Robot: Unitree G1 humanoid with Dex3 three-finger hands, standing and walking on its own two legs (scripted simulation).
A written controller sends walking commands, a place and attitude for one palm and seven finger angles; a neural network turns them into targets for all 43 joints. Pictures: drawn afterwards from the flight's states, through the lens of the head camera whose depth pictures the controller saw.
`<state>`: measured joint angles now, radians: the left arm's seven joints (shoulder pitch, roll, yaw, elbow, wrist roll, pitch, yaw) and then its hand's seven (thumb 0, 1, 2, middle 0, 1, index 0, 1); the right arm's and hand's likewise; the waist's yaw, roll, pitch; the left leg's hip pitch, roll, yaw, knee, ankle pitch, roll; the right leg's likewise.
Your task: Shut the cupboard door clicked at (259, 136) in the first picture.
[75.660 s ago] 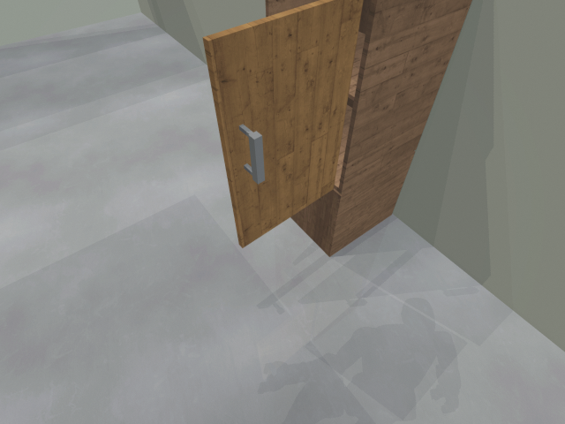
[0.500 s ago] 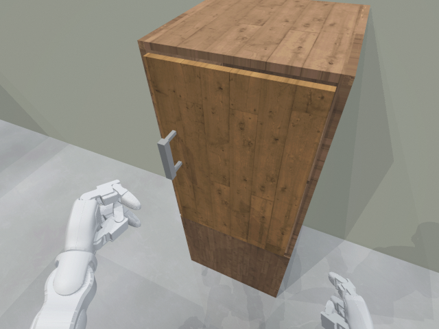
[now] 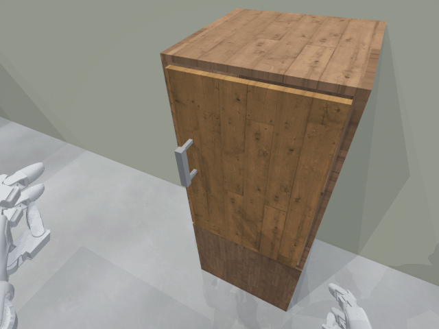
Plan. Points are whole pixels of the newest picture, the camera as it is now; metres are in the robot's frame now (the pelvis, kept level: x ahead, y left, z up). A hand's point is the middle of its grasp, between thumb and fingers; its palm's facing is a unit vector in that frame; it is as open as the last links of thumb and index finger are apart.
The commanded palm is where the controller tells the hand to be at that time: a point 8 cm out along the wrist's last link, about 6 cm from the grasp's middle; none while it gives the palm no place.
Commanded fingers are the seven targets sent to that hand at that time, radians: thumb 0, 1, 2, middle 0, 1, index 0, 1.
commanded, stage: draw the hand back to the body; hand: left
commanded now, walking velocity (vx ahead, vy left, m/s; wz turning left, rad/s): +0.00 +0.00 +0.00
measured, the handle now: (187, 163) +0.51 +0.16 +0.00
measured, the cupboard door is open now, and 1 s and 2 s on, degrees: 0 0 0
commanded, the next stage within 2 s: step back with the hand held close in 0.32 s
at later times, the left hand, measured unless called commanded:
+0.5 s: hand (56, 234) +0.18 +0.25 +0.17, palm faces +0.47 -0.79 -0.40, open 7.4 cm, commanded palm +0.13 +0.29 +0.17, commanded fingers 0.00 0.90 0.90 -0.20 -0.30 -0.20 -0.30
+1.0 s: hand (30, 261) +0.15 +0.27 +0.15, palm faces +0.41 -0.79 -0.46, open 7.4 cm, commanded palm +0.09 +0.31 +0.17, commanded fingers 0.00 0.90 0.90 -0.20 -0.30 -0.20 -0.30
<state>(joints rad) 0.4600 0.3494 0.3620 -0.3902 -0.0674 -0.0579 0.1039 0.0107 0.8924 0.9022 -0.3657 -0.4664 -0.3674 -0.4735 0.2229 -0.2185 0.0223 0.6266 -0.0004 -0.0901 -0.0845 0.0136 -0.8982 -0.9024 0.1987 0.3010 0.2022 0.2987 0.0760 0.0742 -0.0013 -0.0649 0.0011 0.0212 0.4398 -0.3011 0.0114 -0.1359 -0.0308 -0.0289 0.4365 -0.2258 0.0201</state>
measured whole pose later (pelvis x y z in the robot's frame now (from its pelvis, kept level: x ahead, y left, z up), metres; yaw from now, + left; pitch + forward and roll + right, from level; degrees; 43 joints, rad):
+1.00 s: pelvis -0.06 +0.01 -0.01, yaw -2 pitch +0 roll +0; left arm 0.53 0.40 0.42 -0.45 -0.04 -0.19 0.15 0.01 0.89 0.90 -0.21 -0.30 -0.22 -0.30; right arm 0.23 -0.23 -0.01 0.54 0.01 0.00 -0.09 0.01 -0.90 -0.90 0.20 0.30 0.20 0.30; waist 0.00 0.00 -0.01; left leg -0.31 -0.01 0.07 0.59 -0.28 0.04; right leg -0.37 -0.04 0.02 0.53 -0.16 0.04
